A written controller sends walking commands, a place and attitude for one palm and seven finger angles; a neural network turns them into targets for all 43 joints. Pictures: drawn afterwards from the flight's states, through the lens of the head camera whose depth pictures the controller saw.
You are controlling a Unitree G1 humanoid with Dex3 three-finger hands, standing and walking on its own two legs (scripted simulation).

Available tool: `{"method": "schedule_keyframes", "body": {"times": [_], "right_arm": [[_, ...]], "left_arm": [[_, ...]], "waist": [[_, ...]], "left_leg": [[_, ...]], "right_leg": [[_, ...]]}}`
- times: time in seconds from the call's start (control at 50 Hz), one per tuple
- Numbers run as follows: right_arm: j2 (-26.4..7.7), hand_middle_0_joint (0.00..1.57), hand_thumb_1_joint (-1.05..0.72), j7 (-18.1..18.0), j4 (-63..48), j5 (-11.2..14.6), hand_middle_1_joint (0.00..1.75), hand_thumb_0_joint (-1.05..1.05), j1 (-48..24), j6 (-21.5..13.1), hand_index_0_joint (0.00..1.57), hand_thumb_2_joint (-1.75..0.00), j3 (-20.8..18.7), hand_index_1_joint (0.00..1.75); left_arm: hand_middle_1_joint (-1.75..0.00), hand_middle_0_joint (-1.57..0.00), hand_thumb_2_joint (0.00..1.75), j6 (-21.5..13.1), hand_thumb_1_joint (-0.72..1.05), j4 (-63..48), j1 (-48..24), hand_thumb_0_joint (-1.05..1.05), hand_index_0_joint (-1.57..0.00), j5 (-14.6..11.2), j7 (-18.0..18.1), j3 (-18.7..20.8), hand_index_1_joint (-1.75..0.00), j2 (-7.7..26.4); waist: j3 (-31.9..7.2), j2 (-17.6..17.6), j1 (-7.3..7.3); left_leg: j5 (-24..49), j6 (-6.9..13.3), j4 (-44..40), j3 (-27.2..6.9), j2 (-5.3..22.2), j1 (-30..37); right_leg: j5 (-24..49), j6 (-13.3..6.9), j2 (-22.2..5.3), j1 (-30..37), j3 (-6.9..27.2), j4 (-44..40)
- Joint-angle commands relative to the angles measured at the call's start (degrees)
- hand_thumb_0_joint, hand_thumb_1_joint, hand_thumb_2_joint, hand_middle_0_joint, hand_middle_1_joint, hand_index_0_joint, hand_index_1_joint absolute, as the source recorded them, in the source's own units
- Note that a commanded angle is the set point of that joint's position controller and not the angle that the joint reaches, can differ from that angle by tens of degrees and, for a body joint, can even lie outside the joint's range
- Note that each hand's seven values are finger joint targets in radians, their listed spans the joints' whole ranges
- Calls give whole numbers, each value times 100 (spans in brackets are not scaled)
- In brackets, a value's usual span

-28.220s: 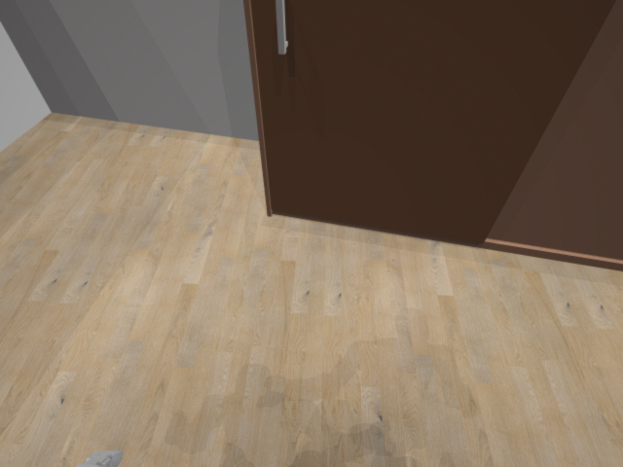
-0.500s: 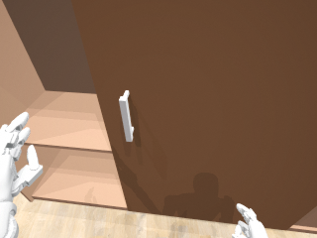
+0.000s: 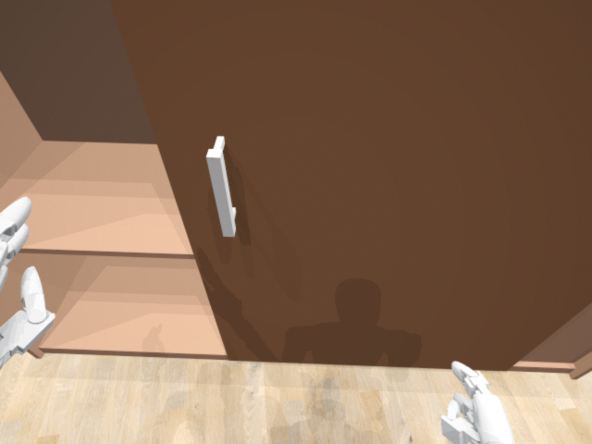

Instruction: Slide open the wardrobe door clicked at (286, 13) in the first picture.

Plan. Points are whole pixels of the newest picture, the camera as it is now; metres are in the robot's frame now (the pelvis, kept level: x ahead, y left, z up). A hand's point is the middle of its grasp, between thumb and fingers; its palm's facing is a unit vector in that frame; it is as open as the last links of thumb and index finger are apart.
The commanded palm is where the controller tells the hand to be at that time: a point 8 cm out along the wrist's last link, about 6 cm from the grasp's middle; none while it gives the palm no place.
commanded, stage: step back with the hand held close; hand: left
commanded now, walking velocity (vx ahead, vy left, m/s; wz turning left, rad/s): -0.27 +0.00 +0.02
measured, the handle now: (224, 189) +0.47 +0.16 +0.08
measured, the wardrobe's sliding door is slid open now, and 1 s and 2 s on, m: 0.65 0.65 0.65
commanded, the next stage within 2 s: stop stepping back and stand still in 0.90 s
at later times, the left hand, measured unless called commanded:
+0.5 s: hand out of the picture +0.13 +0.27 +0.16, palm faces +0.51 -0.74 -0.44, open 7.4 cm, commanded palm +0.06 +0.31 +0.18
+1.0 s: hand out of the picture +0.10 +0.26 +0.16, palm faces +0.34 -0.82 -0.46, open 7.4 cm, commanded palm +0.02 +0.30 +0.18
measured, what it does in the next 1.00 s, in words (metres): walks backwards: right foot, then left foot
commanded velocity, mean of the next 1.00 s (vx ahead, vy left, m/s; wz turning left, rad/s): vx -0.34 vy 0.00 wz -0.03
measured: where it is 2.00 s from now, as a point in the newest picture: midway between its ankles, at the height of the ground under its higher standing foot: outside the picture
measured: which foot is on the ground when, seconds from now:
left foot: down 0.00-0.78, up 0.80-0.90, down 0.92-1.00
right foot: down 0.00-0.56, up 0.58-0.74, down 0.76-0.94, up 0.96-1.00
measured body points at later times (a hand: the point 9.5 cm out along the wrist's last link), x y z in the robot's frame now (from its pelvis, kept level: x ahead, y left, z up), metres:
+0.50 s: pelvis -0.06 +0.00 -0.02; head -0.05 +0.02 +0.43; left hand +0.09 +0.31 +0.19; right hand +0.11 -0.24 -0.09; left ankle +0.02 +0.10 -0.73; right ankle +0.05 -0.13 -0.74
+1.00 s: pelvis -0.12 +0.00 +0.00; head -0.08 +0.03 +0.45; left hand +0.08 +0.30 +0.18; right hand +0.07 -0.23 -0.06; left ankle -0.08 +0.08 -0.74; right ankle -0.16 -0.12 -0.71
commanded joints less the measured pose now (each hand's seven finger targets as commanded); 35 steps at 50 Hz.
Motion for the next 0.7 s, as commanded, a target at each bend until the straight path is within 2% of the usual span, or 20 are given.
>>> {"method": "schedule_keyframes", "body": {"times": [0.0, 0.08, 0.14, 0.2, 0.26, 0.28, 0.32, 0.34, 0.4, 0.44, 0.46, 0.5, 0.52, 0.54, 0.56, 0.58, 0.6, 0.62, 0.66, 0.68], "right_arm": [[-733, 20, -90, -50, -992, -4, 30, 0, -500, -318, 20, -90, -249, 30], [-768, 20, -90, -41, -979, 28, 30, 0, -433, -398, 20, -90, -254, 30], [-810, 20, -90, -26, -980, 21, 30, 0, -368, -487, 20, -90, -260, 30], [-833, 20, -90, -48, -971, 0, 30, 0, -359, -591, 20, -90, -255, 30], [-844, 20, -90, -52, -966, -8, 30, 0, -333, -689, 20, -90, -280, 30], [-798, 20, -90, -47, -966, -12, 30, 0, -320, -715, 20, -90, -273, 30], [-828, 20, -90, -22, -945, -37, 30, 0, -273, -754, 20, -90, -295, 30], [-824, 20, -90, 4, -937, -38, 30, 0, -226, -767, 20, -90, -310, 30], [-700, 20, -90, 49, -800, -56, 30, 0, -108, -786, 20, -90, -281, 30], [-643, 20, -90, 65, -662, -57, 30, 0, -66, -758, 20, -90, -256, 30], [-682, 20, -90, 62, -625, -53, 30, 0, -60, -740, 20, -90, -274, 30], [-701, 20, -90, 22, -694, -27, 30, 0, -127, -760, 20, -90, -261, 30], [-760, 20, -90, -5, -763, -26, 30, 0, -181, -786, 20, -90, -273, 30], [-864, 20, -90, -18, -826, -22, 30, 0, -280, -849, 20, -90, -296, 30], [-864, 20, -90, -38, -839, -48, 30, 0, -367, -917, 20, -90, -323, 30], [-743, 20, -90, -26, -742, -113, 30, 0, -278, -949, 20, -90, -396, 30], [-741, 20, -90, 32, -680, -82, 30, 0, -304, -1014, 20, -90, -444, 30], [-777, 20, -90, 83, -649, -73, 30, 0, -284, -1059, 20, -90, -475, 30], [-703, 20, -90, 127, -592, -85, 30, 0, -307, -1103, 20, -90, -427, 30], [-601, 20, -90, 144, -516, -91, 30, 0, -361, -1092, 20, -90, -347, 30]], "left_arm": [[-30, -20, 90, -416, 90, -1095, -308, 0, -20, 13, 217, 897, -30, 1011], [-30, -20, 90, -477, 90, -990, -477, 0, -20, 88, 242, 797, -30, 906], [-30, -20, 90, -588, 90, -1097, -619, 0, -20, 160, 289, 809, -30, 938], [-30, -20, 90, -682, 90, -1196, -692, 0, -20, 229, 330, 863, -30, 956], [-30, -20, 90, -755, 90, -1249, -710, 0, -20, 303, 345, 1033, -30, 1070], [-30, -20, 90, -774, 90, -1208, -661, 0, -20, 306, 341, 1006, -30, 1005], [-30, -20, 90, -816, 90, -1156, -703, 0, -20, 321, 313, 1045, -30, 1007], [-30, -20, 90, -847, 90, -1207, -732, 0, -20, 326, 300, 1030, -30, 986], [-30, -20, 90, -858, 90, -1326, -891, 0, -20, 197, 311, 959, -30, 1062], [-30, -20, 90, -870, 90, -1280, -894, 0, -20, 130, 369, 928, -30, 1114], [-30, -20, 90, -877, 90, -1357, -914, 0, -20, 113, 394, 967, -30, 1165], [-30, -20, 90, -933, 90, -1525, -876, 0, -20, 108, 422, 1005, -30, 1180], [-30, -20, 90, -953, 90, -1507, -789, 0, -20, 134, 420, 1076, -30, 1151], [-30, -20, 90, -988, 90, -1590, -800, 0, -20, 210, 408, 1155, -30, 1095], [-30, -20, 90, -1029, 90, -1598, -859, 0, -20, 274, 396, 1277, -30, 1157], [-30, -20, 90, -1008, 90, -1562, -822, 0, -20, 255, 388, 1385, -30, 1235], [-30, -20, 90, -1022, 90, -1468, -784, 0, -20, 251, 353, 1250, -30, 1070], [-30, -20, 90, -1007, 90, -1205, -505, 0, -20, 201, 332, 1257, -30, 1011], [-30, -20, 90, -978, 90, -1189, -393, 0, -20, 132, 289, 1025, -30, 855], [-30, -20, 90, -942, 90, -1236, -474, 0, -20, 79, 268, 821, -30, 800]], "waist": [[-774, 324, 78], [-453, 165, 16], [-303, 177, -4], [-341, 577, 9], [-511, 749, 42], [-517, 739, 38], [-333, 495, 18], [-270, 398, -2], [-317, -379, -64], [-390, -605, -103], [-464, -362, -132], [-519, 126, -124], [-466, 580, -107], [-544, 1385, -59], [-633, 1907, 6], [-736, 1590, -6], [-737, 1133, 10], [-632, 1030, 45], [-461, 1190, 56], [-386, 1044, 42]], "left_leg": [[585, 169, -579, -476, 589, -646], [-1206, 270, -616, -541, 527, -1375], [-2036, 331, -573, -642, 529, -1659], [-2463, 442, -925, -926, 759, -2050], [-2660, 534, -1046, -1086, 852, -2577], [-2645, 543, -945, -1028, 833, -2638], [-2957, 535, -622, -918, 713, -2868], [-3022, 505, -398, -851, 640, -2824], [-1982, 182, 660, -433, 231, -1366], [-1545, 50, 1232, -235, 121, -515], [-1424, 35, 1122, -266, 134, -342], [-1712, 148, 375, -640, 400, -618], [-2268, 302, -321, -1046, 703, -1284], [-3246, 582, -1272, -1717, 1280, -2446], [-3593, 868, -1966, -2403, 1832, -3121], [-2895, 975, -1905, -2390, 2005, -2885], [-2483, 955, -1656, -2120, 1945, -2537], [-2396, 915, -1534, -1904, 1888, -2400], [-1768, 710, -1287, -1543, 1635, -1745], [-1392, 511, -1092, -1413, 1490, -1272]], "right_leg": [[852, -75, -60, 876, 84, 151], [-74, -135, -141, 800, 310, -24], [-977, -158, -159, 540, 381, -144], [-887, -97, 40, 806, 235, 357], [-258, -72, 200, 1403, 217, 910], [-122, -82, 183, 1432, 286, 963], [-541, -142, 85, 1263, 604, 765], [-849, -208, 1, 1032, 778, 569], [-1391, -482, -525, -495, 1224, -315], [-1775, -573, -795, -1371, 1212, -688], [-1597, -571, -773, -1437, 1104, -610], [-1455, -361, -407, -1163, 658, -30], [-1342, -208, -65, -637, 435, 576], [-941, -50, 384, 482, 164, 1813], [-762, 45, 745, 1154, -17, 3026], [-1068, -2, 722, 1015, 142, 3535], [-1394, -29, 756, 804, 200, 3498], [-1619, -53, 724, 720, 157, 3145], [-1695, -150, 594, 518, -24, 1767], [-1719, -234, 495, 263, -57, 795]]}}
